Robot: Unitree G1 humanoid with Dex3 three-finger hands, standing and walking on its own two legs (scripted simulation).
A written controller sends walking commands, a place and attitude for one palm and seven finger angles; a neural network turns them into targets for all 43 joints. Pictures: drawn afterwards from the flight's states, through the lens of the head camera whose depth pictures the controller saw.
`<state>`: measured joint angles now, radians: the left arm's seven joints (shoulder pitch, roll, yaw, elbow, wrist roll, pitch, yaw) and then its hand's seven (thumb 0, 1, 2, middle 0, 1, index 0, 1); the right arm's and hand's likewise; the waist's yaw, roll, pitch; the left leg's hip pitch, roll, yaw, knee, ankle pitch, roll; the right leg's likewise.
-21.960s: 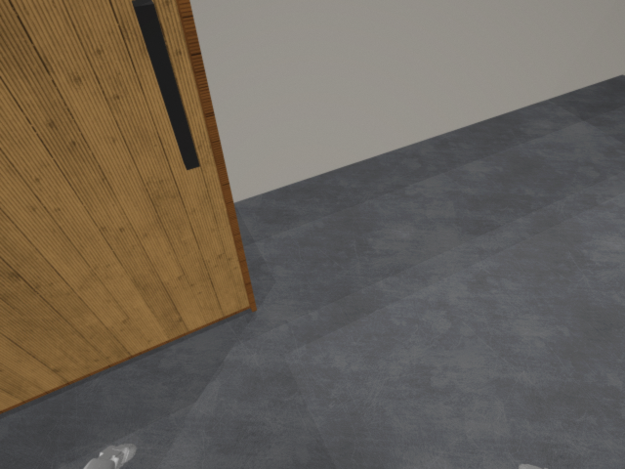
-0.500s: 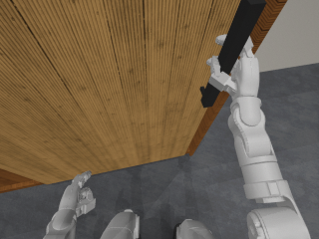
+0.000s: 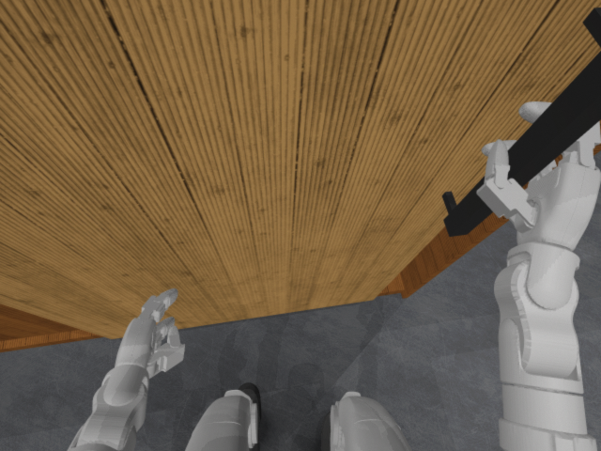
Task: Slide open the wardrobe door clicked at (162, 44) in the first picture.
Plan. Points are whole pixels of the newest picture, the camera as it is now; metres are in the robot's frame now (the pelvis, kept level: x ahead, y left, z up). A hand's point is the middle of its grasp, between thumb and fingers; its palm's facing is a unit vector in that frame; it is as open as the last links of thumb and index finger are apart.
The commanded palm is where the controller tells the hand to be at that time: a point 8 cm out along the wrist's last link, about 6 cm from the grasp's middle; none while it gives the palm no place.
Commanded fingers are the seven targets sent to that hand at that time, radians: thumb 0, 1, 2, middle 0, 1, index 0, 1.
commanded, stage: step sideways, sliding the door along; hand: right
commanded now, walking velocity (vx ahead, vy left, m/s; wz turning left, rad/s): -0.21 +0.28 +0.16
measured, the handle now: (507, 152) +0.41 -0.22 +0.13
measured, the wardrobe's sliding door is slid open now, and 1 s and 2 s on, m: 0.11 0.36 0.45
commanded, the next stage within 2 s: stop walking and hold the door there in 1.54 s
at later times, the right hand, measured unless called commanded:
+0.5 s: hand (393, 193) +0.36 -0.09 +0.13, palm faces +0.38 +0.92 -0.11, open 7.2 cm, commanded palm +0.31 -0.06 +0.14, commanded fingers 0.00 -0.90 -0.90 0.45 1.40 0.45 1.40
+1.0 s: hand (255, 217) +0.32 +0.05 +0.14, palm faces +0.11 +0.99 +0.04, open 7.0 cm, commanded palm +0.29 +0.06 +0.12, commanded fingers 0.00 -0.90 -0.90 0.45 1.40 0.45 1.40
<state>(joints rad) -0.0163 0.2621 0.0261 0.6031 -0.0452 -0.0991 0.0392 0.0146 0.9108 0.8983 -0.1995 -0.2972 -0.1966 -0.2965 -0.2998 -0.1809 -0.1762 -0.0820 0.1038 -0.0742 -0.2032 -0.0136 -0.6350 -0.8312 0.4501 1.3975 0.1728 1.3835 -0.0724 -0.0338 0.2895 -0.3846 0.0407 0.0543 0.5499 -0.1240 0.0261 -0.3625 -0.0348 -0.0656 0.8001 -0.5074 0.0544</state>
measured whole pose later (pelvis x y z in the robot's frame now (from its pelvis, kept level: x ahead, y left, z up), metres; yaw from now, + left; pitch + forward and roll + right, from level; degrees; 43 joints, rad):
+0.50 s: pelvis -0.01 +0.12 -0.01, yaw +5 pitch -2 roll +2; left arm 0.04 0.15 -0.04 0.57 -0.02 -0.14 -0.01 0.01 0.90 0.90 -0.20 -0.30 -0.20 -0.30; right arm -0.26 -0.20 -0.20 -0.03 0.08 -0.05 -0.20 -0.03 -0.65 -0.83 0.43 1.40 0.10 1.33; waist -0.13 -0.09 0.24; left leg -0.26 -0.02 0.07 0.53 -0.22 0.01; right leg -0.25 -0.26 -0.04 0.68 -0.41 0.07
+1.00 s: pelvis -0.05 +0.18 +0.02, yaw +7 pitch -2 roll +7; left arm 0.15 0.13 -0.01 0.58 -0.01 -0.09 -0.01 0.02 0.91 0.90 -0.20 -0.30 -0.20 -0.30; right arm -0.30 -0.14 -0.02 -0.02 0.05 -0.03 -0.17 0.04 -0.71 -0.79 0.32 1.40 0.11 1.30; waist -0.13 -0.03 0.19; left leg -0.44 0.03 0.02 0.96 -0.36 -0.06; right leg -0.16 -0.24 -0.08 0.41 -0.21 0.06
